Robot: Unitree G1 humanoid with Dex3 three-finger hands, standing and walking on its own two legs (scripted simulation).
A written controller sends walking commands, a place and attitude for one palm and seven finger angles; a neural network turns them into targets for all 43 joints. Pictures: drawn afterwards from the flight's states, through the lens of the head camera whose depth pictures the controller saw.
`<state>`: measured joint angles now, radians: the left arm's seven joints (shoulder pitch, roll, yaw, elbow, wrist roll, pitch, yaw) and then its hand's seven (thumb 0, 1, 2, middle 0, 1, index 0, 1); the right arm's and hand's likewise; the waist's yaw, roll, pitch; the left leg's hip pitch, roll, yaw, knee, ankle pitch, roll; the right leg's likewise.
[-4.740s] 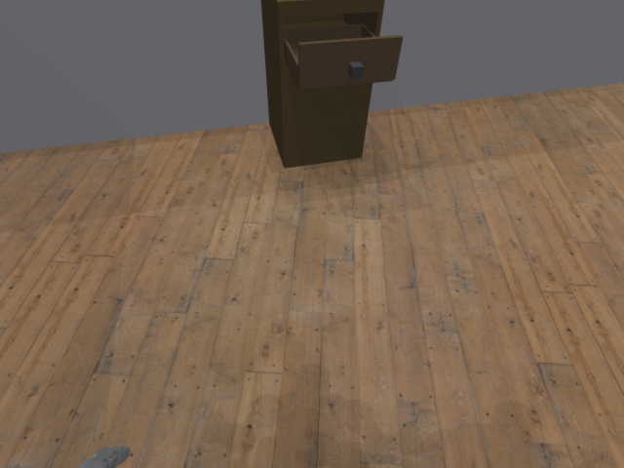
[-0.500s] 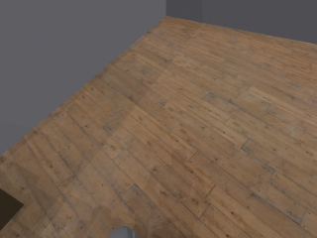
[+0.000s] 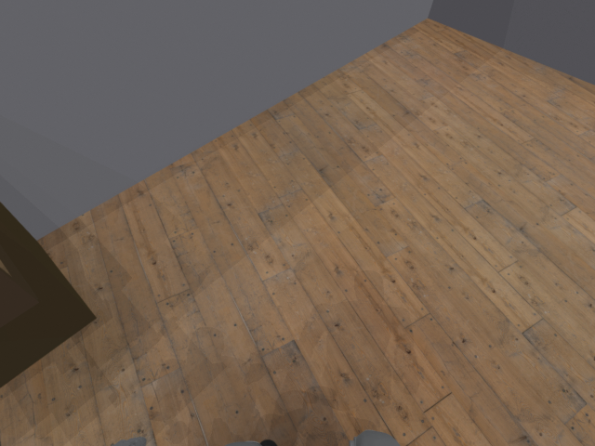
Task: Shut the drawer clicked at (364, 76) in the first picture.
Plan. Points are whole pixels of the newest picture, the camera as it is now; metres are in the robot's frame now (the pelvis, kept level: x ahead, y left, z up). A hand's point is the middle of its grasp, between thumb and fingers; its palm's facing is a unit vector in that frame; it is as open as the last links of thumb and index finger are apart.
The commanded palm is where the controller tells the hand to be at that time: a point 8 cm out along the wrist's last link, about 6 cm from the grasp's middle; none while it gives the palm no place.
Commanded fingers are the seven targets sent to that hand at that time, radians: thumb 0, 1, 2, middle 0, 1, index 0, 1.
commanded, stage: turn to face it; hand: left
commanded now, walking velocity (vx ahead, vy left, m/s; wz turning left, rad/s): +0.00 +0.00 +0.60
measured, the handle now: out of the picture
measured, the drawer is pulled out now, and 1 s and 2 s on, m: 0.26 0.26 0.26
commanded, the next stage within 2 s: take the last steps up to it in 1.24 s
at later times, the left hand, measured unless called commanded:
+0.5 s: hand out of the picture +0.00 +0.14 -0.14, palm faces +0.32 -0.90 -0.28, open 7.4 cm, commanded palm none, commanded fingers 0.00 0.90 0.90 -0.20 -0.30 -0.20 -0.30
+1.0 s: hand out of the picture -0.09 +0.20 -0.16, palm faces +0.60 -0.75 -0.28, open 7.4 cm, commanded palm none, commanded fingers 0.00 0.90 0.90 -0.20 -0.30 -0.20 -0.30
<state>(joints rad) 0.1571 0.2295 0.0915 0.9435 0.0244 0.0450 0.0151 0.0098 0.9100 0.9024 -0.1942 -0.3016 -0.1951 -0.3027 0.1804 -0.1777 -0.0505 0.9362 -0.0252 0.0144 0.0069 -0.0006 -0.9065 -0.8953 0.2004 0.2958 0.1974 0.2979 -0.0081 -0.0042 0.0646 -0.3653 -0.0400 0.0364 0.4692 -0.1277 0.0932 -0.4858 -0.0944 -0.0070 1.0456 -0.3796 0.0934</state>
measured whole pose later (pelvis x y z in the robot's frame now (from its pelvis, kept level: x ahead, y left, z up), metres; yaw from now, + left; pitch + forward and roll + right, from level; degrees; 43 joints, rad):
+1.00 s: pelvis -0.03 -0.04 +0.00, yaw +36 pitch +0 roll +0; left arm 0.17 0.26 0.07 0.89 0.02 0.06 0.01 0.01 0.91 0.90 -0.19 -0.30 -0.19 -0.30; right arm 0.15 -0.23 -0.04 0.89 -0.03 0.03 0.01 0.00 -0.90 -0.90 0.20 0.30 0.20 0.30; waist 0.01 -0.01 0.08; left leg -0.25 -0.04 -0.05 0.49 -0.24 0.02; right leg -0.45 -0.09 -0.02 0.95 -0.42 0.10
